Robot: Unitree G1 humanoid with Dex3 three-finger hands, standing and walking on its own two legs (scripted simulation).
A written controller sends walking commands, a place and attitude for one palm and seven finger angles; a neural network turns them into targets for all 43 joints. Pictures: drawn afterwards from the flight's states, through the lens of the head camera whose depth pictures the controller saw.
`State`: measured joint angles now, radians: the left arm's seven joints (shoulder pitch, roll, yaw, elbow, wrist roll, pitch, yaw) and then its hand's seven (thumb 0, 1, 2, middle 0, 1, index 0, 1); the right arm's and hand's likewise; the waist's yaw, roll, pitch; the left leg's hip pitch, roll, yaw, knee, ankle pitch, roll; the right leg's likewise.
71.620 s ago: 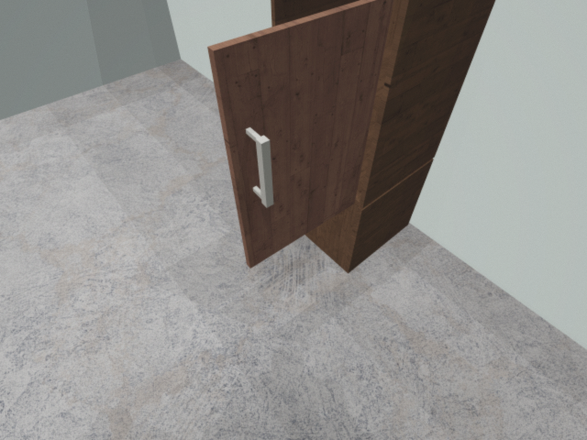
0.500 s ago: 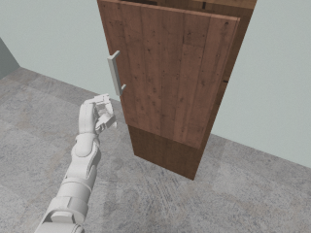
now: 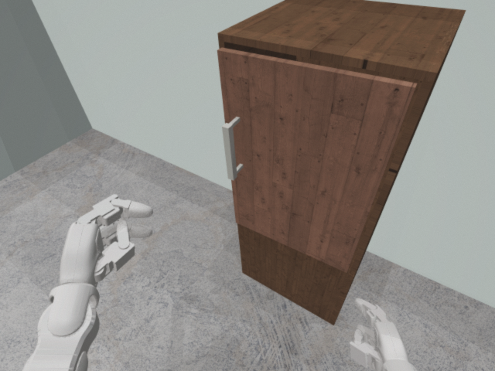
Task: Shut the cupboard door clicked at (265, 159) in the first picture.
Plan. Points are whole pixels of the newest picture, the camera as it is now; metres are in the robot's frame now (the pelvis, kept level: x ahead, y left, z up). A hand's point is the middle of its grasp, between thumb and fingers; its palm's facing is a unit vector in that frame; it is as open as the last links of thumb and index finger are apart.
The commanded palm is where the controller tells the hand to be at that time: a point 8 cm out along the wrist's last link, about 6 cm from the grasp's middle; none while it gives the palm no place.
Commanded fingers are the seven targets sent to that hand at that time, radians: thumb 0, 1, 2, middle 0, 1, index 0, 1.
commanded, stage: draw the hand back to the body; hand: left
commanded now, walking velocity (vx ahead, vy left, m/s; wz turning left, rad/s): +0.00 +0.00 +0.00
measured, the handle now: (234, 149) +0.64 +0.11 +0.01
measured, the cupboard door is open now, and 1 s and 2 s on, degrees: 2 2 2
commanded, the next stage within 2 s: step back with the hand held close in 0.64 s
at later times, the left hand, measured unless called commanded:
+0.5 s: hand (56, 269) +0.19 +0.27 +0.15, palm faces +0.48 -0.79 -0.39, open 7.3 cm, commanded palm +0.15 +0.30 +0.17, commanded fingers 0.00 0.90 0.90 -0.20 -0.30 -0.20 -0.30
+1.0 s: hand (57, 262) +0.20 +0.27 +0.15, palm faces +0.39 -0.79 -0.48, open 7.4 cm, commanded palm +0.15 +0.30 +0.17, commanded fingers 0.00 0.90 0.90 -0.20 -0.30 -0.20 -0.30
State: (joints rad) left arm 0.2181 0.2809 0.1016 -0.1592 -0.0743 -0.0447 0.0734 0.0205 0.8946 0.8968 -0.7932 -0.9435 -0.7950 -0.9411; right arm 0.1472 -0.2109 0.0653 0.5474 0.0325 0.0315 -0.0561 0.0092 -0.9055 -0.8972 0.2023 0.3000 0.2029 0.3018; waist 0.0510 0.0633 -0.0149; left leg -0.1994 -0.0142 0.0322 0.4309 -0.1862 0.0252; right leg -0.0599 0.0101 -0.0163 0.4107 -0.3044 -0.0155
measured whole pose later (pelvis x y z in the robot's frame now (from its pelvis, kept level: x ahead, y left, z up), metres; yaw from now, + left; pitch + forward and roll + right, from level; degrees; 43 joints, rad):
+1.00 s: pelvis +0.00 +0.01 +0.00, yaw -1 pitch +1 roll -1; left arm 0.52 0.39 0.37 -0.40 -0.08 -0.12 0.10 0.02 0.89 0.90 -0.21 -0.30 -0.21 -0.30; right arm 0.18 -0.25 0.00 0.59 0.02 0.03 -0.08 0.01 -0.90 -0.90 0.20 0.30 0.20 0.30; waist 0.03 0.08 -0.04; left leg -0.30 0.00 0.04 0.50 -0.22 0.03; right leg -0.14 0.02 -0.01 0.44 -0.31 0.00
